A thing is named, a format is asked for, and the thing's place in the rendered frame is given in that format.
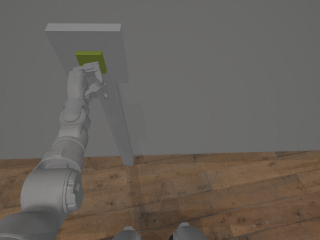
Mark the robot right shin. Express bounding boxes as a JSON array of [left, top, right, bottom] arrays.
[[177, 222, 189, 229]]

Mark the robot left upper arm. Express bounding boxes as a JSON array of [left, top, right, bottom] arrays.
[[0, 168, 83, 240]]

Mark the panel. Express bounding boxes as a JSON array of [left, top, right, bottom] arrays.
[[45, 23, 134, 166]]

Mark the left robot forearm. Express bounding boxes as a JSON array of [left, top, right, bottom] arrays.
[[20, 99, 91, 209]]

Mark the robot right thigh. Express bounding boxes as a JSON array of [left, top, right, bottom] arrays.
[[173, 226, 208, 240]]

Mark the button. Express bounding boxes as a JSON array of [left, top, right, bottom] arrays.
[[75, 51, 107, 74]]

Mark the robot left hand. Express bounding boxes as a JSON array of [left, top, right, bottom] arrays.
[[66, 61, 109, 106]]

